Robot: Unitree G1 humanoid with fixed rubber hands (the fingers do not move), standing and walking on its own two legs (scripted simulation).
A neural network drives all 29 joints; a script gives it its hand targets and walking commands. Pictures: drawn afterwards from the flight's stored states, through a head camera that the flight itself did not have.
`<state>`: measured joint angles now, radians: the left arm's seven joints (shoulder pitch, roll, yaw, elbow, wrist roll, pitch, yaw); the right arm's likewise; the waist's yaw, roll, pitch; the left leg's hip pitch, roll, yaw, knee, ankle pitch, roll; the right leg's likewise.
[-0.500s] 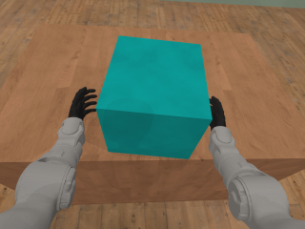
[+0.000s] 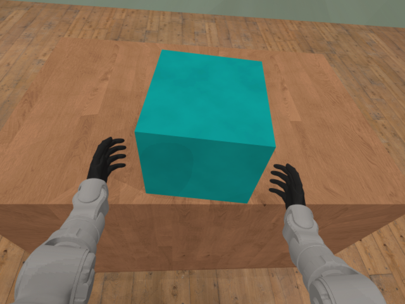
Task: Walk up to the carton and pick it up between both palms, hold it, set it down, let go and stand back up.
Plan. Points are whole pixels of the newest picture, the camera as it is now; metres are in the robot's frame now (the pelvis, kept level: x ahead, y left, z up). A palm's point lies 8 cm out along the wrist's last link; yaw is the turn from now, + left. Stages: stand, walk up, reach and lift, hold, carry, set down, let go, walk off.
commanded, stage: set down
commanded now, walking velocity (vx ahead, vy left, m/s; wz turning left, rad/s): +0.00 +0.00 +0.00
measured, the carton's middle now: (204, 126) +0.53 +0.00 +0.03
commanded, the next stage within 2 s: none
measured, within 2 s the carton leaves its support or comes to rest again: neither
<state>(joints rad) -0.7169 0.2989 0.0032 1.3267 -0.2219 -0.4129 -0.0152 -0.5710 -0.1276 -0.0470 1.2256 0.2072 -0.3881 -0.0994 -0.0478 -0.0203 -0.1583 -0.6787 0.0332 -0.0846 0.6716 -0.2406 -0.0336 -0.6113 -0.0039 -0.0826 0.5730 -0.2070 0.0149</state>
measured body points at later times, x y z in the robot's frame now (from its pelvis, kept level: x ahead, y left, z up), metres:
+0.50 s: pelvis +0.01 -0.01 +0.01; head +0.03 +0.02 +0.46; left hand +0.34 +0.22 +0.02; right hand +0.31 -0.21 +0.01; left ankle +0.04 +0.13 -0.72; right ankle +0.04 -0.13 -0.72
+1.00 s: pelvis +0.02 -0.01 +0.02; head +0.03 +0.02 +0.47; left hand +0.25 +0.24 +0.01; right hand +0.22 -0.22 +0.01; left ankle +0.04 +0.13 -0.72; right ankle +0.04 -0.13 -0.72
